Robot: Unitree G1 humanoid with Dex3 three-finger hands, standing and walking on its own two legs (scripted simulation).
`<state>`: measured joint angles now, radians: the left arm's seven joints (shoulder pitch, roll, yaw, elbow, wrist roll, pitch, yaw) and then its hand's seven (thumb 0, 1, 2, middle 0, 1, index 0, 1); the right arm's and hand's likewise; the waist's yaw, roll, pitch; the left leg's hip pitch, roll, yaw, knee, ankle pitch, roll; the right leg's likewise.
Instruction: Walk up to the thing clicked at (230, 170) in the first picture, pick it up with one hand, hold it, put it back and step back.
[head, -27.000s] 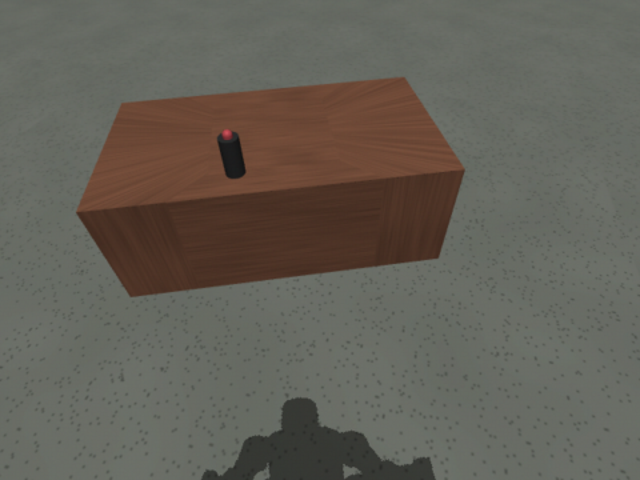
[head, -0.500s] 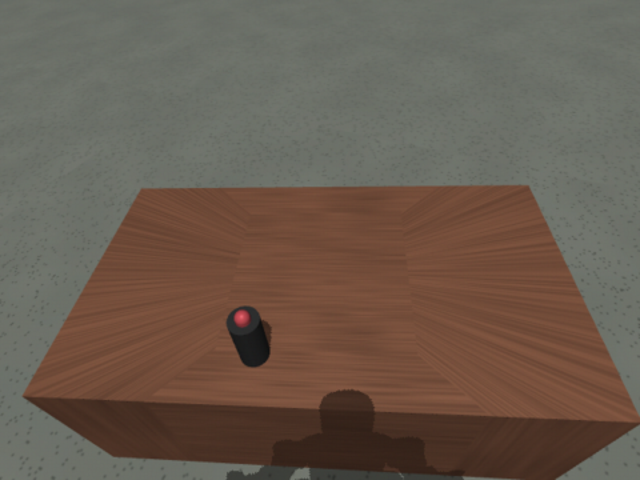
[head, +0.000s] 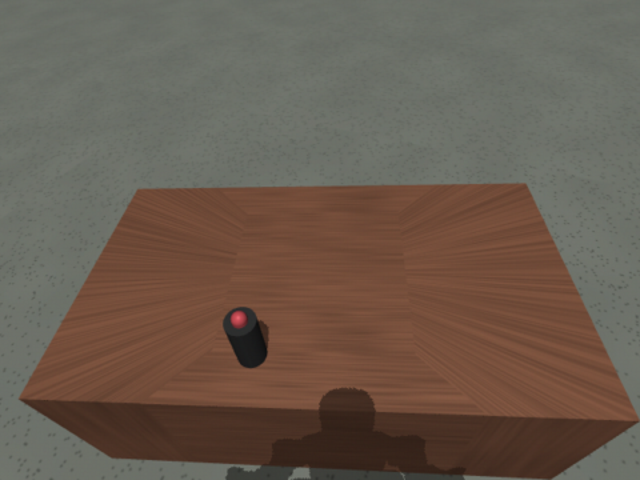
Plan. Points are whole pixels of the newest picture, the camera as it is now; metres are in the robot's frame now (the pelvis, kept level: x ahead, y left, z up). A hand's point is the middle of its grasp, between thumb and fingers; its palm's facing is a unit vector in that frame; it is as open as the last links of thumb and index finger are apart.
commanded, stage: stand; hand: left
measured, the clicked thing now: (245, 335) +0.48 +0.19 -0.25
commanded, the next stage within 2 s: step back in 0.64 s
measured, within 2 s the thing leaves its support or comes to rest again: neither
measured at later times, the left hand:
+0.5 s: hand out of the picture +0.08 +0.25 -0.15, palm faces -0.01 -0.94 -0.34, open 7.4 cm
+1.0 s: hand out of the picture +0.09 +0.34 -0.19, palm faces -0.02 -0.93 -0.36, open 7.4 cm
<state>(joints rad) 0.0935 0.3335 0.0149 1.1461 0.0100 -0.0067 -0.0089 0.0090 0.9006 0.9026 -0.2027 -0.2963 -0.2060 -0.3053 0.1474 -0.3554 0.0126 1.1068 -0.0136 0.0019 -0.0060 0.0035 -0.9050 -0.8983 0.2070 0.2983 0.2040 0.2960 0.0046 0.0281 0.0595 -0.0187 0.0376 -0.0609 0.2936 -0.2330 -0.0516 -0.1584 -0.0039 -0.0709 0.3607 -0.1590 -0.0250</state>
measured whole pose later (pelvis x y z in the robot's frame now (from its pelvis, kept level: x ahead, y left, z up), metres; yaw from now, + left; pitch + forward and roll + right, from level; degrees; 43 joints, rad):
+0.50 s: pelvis +0.00 +0.00 +0.00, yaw +0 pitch -2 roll +0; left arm 0.10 0.34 0.01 1.14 0.01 -0.01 -0.01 0.01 0.90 0.90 -0.20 -0.30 -0.21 -0.30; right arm 0.15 -0.35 0.01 1.10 -0.01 0.00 0.00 0.00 -0.91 -0.90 0.21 0.30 0.20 0.30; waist 0.00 0.02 0.06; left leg -0.02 0.04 -0.05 0.30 -0.24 -0.05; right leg -0.16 0.00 -0.06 0.36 -0.16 -0.02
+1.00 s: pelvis -0.07 +0.07 -0.03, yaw +0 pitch -2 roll +1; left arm -0.02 0.41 0.07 0.91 0.01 0.06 0.02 0.01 0.90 0.90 -0.20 -0.30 -0.21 -0.30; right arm 0.15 -0.39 -0.06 0.98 -0.03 0.05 0.00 0.00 -0.91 -0.90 0.21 0.30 0.20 0.30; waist -0.01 -0.08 0.21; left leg -0.24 -0.04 -0.01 0.67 -0.40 0.02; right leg -0.45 -0.07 0.06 0.73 -0.31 0.01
